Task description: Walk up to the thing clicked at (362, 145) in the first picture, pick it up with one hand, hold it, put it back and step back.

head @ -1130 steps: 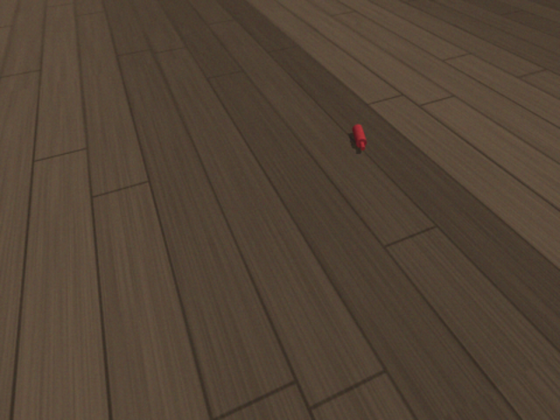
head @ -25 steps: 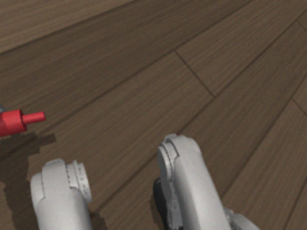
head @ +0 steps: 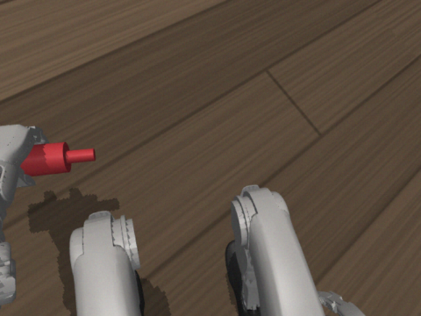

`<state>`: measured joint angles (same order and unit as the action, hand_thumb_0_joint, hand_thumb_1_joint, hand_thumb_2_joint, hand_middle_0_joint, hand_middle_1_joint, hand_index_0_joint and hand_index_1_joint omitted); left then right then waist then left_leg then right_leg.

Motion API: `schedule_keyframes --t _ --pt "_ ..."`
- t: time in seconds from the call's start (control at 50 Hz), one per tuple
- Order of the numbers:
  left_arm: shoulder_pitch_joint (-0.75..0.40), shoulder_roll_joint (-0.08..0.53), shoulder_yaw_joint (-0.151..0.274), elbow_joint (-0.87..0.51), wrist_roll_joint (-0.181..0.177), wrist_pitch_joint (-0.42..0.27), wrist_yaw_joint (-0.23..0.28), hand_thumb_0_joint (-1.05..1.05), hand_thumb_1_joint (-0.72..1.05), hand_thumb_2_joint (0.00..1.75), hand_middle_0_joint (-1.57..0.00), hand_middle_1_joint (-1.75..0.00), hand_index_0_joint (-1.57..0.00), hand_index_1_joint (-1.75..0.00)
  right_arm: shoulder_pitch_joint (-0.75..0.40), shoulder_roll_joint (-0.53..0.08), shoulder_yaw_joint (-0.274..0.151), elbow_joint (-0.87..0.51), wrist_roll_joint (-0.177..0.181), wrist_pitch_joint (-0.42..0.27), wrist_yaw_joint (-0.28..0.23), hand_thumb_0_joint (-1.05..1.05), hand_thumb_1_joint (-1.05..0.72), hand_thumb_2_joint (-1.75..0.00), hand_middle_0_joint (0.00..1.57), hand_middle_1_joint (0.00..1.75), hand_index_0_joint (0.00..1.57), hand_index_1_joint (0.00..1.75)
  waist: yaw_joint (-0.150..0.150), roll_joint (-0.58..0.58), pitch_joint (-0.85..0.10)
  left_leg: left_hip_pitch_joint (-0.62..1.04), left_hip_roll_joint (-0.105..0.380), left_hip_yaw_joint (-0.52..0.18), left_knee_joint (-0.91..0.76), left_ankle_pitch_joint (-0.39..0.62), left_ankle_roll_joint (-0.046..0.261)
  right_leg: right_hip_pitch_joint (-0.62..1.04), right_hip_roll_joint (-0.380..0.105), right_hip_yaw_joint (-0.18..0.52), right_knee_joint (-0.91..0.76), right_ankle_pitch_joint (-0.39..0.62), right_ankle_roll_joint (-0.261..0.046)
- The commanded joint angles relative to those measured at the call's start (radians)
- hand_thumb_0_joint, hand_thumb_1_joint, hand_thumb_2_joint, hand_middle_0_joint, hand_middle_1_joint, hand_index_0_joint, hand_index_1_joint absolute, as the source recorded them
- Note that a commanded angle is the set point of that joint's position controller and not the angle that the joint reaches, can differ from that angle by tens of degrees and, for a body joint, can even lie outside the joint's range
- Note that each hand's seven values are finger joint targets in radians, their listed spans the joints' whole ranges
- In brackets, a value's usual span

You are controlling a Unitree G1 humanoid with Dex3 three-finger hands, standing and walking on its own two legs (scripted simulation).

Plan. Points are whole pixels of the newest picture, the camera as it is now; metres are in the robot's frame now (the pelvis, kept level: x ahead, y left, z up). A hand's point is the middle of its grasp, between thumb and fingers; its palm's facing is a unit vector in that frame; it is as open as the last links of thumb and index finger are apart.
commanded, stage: lift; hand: left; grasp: from above
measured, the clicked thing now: (39, 159) +0.45 +0.29 -0.16
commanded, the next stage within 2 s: hold in 1.82 s
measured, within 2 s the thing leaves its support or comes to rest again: neither
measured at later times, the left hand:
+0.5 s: hand out of the picture +0.40 +0.33 -0.06, palm faces -0.44 -0.09 -0.89, open 8.8 cm
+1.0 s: hand out of the picture +0.34 +0.30 +0.14, palm faces -0.40 -0.12 -0.91, open 8.8 cm
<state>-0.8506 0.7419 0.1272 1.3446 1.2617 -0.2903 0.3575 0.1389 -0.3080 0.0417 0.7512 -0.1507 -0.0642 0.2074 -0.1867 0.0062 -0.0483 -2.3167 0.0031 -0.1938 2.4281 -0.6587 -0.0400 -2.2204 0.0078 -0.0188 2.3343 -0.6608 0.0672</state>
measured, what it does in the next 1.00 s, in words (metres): rises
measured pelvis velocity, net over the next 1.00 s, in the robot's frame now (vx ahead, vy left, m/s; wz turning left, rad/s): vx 0.00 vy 0.00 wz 0.09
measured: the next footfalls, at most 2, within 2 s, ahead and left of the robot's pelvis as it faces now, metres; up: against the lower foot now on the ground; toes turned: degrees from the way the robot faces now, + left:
none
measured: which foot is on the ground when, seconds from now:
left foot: down 0.00-1.00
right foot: down 0.00-1.00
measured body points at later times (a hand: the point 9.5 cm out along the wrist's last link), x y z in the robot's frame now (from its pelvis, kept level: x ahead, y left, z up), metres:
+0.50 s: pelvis +0.00 +0.00 +0.06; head +0.19 +0.06 +0.46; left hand +0.42 +0.33 +0.00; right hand +0.10 -0.27 -0.05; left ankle +0.08 +0.14 -0.29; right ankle +0.11 -0.14 -0.29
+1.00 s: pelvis +0.00 +0.00 +0.21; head +0.13 +0.04 +0.63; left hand +0.36 +0.30 +0.19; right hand +0.17 -0.24 +0.09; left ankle +0.08 +0.14 -0.29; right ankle +0.11 -0.15 -0.29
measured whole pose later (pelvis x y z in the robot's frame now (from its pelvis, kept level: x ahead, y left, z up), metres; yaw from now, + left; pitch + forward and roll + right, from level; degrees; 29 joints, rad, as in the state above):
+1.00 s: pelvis +0.00 +0.00 +0.21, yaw +5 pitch +26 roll -5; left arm -0.36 0.55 -0.05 0.58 0.98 -0.04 0.03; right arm 0.13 -0.25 -0.02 0.64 0.01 0.04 0.01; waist -0.06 0.05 -0.17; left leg -1.64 0.05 -0.08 1.76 -0.59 -0.01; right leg -1.58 -0.03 0.00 1.70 -0.59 0.06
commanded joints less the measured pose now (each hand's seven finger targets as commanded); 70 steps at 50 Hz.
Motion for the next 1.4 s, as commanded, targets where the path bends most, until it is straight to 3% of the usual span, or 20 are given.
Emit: schedule_keyframes --t 0.0,0.08,0.18,0.4,0.5,0.56,0.62,0.7,0.78,0.84,0.86,0.92,0.94,0.96,1.0,1.02,1.12,1.2,1.24,1.38 --pt "-0.305 0.277 0.032 -0.15 -0.022 0.023 0.043 0.0 0.76 0.6 -1.15 -0.46 -1.14 -0.47 0.17 -0.237 -0.087 -0.033 0.01 -0.011 -0.025 0.0 -0.91 -0.9 0.2 0.3 0.2 0.3 -0.007 0.272 -0.667 0.525 -0.015 0.151 -0.287 0.109 0.055 0.287 0.027 -0.134 -0.257 0.155 -0.098" --pt "-0.294 0.267 0.024 -0.163 -0.046 0.04 0.027 0.0 0.82 0.49 -1.21 -0.47 -1.21 -0.46 0.186 -0.228 -0.092 -0.03 0.015 -0.006 -0.037 0.0 -0.94 -0.91 0.2 0.3 0.2 0.3 0.005 0.244 -0.679 0.503 -0.018 0.164 -0.302 0.095 0.064 0.33 0.025 -0.12 -0.292 0.142 -0.095" --pt "-0.255 0.269 0.031 -0.214 -0.093 0.075 -0.021 0.0 0.79 0.56 -1.17 -0.48 -1.18 -0.47 0.199 -0.229 -0.112 -0.041 0.038 0.0 -0.045 0.0 -0.92 -0.91 0.2 0.3 0.2 0.3 0.027 0.248 -0.716 0.567 -0.016 0.151 -0.366 0.075 0.06 0.35 0.019 -0.123 -0.314 0.124 -0.1" --pt "-0.146 0.214 0.01 -0.477 -0.142 0.092 -0.151 0.0 0.75 0.64 -1.15 -0.5 -1.15 -0.51 0.194 -0.201 -0.144 -0.092 0.084 0.044 -0.079 0.0 -0.92 -0.91 0.2 0.3 0.2 0.3 0.065 0.24 -0.754 0.659 -0.015 0.156 -0.47 0.111 0.062 0.456 0.012 -0.095 -0.415 0.154 -0.098" --pt "-0.067 0.204 0.013 -0.586 -0.171 0.112 -0.183 0.0 0.73 0.64 -1.14 -0.51 -1.14 -0.52 0.171 -0.197 -0.156 -0.128 0.107 0.062 -0.097 0.0 -0.92 -0.91 0.2 0.3 0.2 0.3 0.089 0.248 -0.74 0.736 -0.007 0.121 -0.577 0.058 0.058 0.471 0.01 -0.1 -0.463 0.117 -0.099" --pt "-0.025 0.139 -0.033 -0.642 -0.188 0.13 -0.21 0.0 0.73 0.62 -1.12 -0.52 -1.12 -0.52 0.159 -0.187 -0.159 -0.141 0.119 0.068 -0.107 0.0 -0.92 -0.91 0.2 0.3 0.2 0.3 0.078 0.227 -0.722 0.771 -0.003 0.115 -0.622 0.053 0.058 0.494 0.011 -0.095 -0.504 0.119 -0.097" --pt "0.029 0.14 -0.026 -0.732 -0.221 0.148 -0.229 0.0 0.72 0.62 -1.11 -0.52 -1.11 -0.52 0.14 -0.183 -0.161 -0.165 0.129 0.073 -0.121 0.0 -0.91 -0.9 0.2 0.3 0.2 0.3 0.097 0.227 -0.708 0.818 0.0 0.107 -0.694 0.02 0.057 0.539 0.009 -0.09 -0.553 0.096 -0.094" --pt "0.058 0.108 -0.05 -0.834 -0.246 0.175 -0.25 0.0 0.72 0.62 -1.1 -0.53 -1.11 -0.53 0.114 -0.174 -0.16 -0.179 0.139 0.074 -0.143 0.0 -0.91 -0.9 0.2 0.3 0.2 0.3 0.09 0.232 -0.702 0.903 0.008 0.094 -0.772 0.004 0.053 0.596 0.01 -0.085 -0.606 0.1 -0.09" --pt "0.12 0.113 -0.046 -0.913 -0.264 0.203 -0.263 0.0 0.76 0.58 -1.12 -0.5 -1.13 -0.5 0.093 -0.16 -0.149 -0.193 0.148 0.077 -0.168 0.0 -0.91 -0.9 0.2 0.3 0.2 0.3 0.107 0.21 -0.725 1.0 0.012 0.105 -0.838 0.049 0.053 0.701 0.01 -0.072 -0.685 0.133 -0.087" --pt "0.169 0.09 -0.05 -0.937 -0.276 0.224 -0.27 0.0 0.76 0.58 -1.12 -0.49 -1.13 -0.49 0.081 -0.15 -0.146 -0.193 0.155 0.079 -0.188 0.0 -0.9 -0.9 0.2 0.3 0.2 0.3 0.112 0.185 -0.676 1.039 0.012 0.117 -0.904 0.034 0.055 0.763 0.008 -0.06 -0.765 0.114 -0.083" --pt "0.191 0.066 -0.076 -0.928 -0.275 0.231 -0.275 0.0 0.76 0.57 -1.12 -0.49 -1.13 -0.48 0.072 -0.138 -0.139 -0.195 0.155 0.078 -0.194 0.0 -0.9 -0.9 0.2 0.3 0.2 0.3 0.106 0.174 -0.652 1.05 0.012 0.121 -0.925 0.025 0.056 0.788 0.013 -0.058 -0.793 0.104 -0.083" --pt "0.238 0.062 -0.068 -0.962 -0.295 0.252 -0.288 0.0 0.76 0.54 -1.12 -0.48 -1.14 -0.47 0.054 -0.133 -0.136 -0.203 0.163 0.075 -0.209 0.0 -0.9 -0.9 0.2 0.3 0.2 0.3 0.119 0.149 -0.607 1.099 0.015 0.12 -1.009 -0.018 0.057 0.865 0.012 -0.048 -0.87 0.069 -0.079" --pt "0.238 0.032 -0.101 -0.975 -0.291 0.26 -0.294 0.0 0.76 0.55 -1.12 -0.48 -1.13 -0.47 0.05 -0.123 -0.131 -0.203 0.165 0.075 -0.215 0.0 -0.9 -0.9 0.2 0.3 0.2 0.3 0.111 0.157 -0.603 1.124 0.012 0.132 -1.022 -0.001 0.055 0.889 0.013 -0.042 -0.898 0.078 -0.081" --pt "0.257 0.05 -0.075 -0.991 -0.3 0.266 -0.295 0.0 0.76 0.54 -1.11 -0.49 -1.13 -0.47 0.053 -0.125 -0.132 -0.204 0.169 0.073 -0.219 0.0 -0.9 -0.9 0.2 0.3 0.2 0.3 0.122 0.147 -0.613 1.152 0.013 0.134 -1.04 0.013 0.055 0.928 0.012 -0.039 -0.918 0.087 -0.081" --pt "0.299 0.016 -0.104 -0.988 -0.308 0.277 -0.306 0.0 0.79 0.54 -1.15 -0.47 -1.16 -0.46 0.043 -0.115 -0.126 -0.204 0.174 0.068 -0.231 0.0 -0.9 -0.9 0.2 0.3 0.2 0.3 0.116 0.122 -0.572 1.186 0.015 0.136 -1.088 0.011 0.054 0.975 0.014 -0.034 -0.968 0.089 -0.08" --pt "0.282 0.037 -0.089 -1.028 -0.312 0.275 -0.31 0.0 0.78 0.55 -1.14 -0.47 -1.15 -0.46 0.049 -0.113 -0.126 -0.202 0.176 0.065 -0.238 0.0 -0.91 -0.9 0.2 0.3 0.2 0.3 0.118 0.127 -0.582 1.213 0.014 0.145 -1.097 0.041 0.054 1.01 0.013 -0.027 -0.994 0.108 -0.08" --pt "0.335 0.015 -0.102 -0.961 -0.312 0.266 -0.317 0.0 0.74 0.53 -1.11 -0.48 -1.12 -0.47 0.043 -0.09 -0.112 -0.196 0.182 0.042 -0.264 0.0 -0.91 -0.9 0.2 0.3 0.2 0.3 0.117 0.06 -0.467 1.26 0.009 0.161 -1.186 0.06 0.058 1.128 0.012 -0.002 -1.122 0.105 -0.08" --pt "0.354 -0.035 -0.127 -0.953 -0.317 0.259 -0.309 0.0 0.73 0.52 -1.09 -0.48 -1.1 -0.47 0.056 -0.084 -0.115 -0.19 0.187 0.024 -0.273 0.0 -0.91 -0.9 0.2 0.3 0.2 0.3 0.122 0.057 -0.449 1.363 0.011 0.159 -1.268 0.114 0.051 1.218 0.013 0.005 -1.202 0.148 -0.083" --pt "0.357 -0.021 -0.115 -0.944 -0.31 0.256 -0.303 0.0 0.71 0.51 -1.07 -0.49 -1.08 -0.47 0.066 -0.083 -0.118 -0.181 0.188 0.018 -0.277 0.0 -0.91 -0.9 0.2 0.3 0.2 0.3 0.131 0.061 -0.445 1.402 0.007 0.17 -1.299 0.144 0.049 1.277 0.013 0.014 -1.25 0.167 -0.082" --pt "0.331 -0.081 -0.153 -0.89 -0.28 0.263 -0.25 0.0 0.72 0.54 -1.08 -0.5 -1.1 -0.48 0.084 -0.073 -0.119 -0.164 0.191 0.007 -0.278 0.0 -0.91 -0.9 0.2 0.3 0.2 0.3 0.132 0.055 -0.39 1.523 -0.002 0.189 -1.417 0.22 0.043 1.406 0.021 0.018 -1.373 0.232 -0.079"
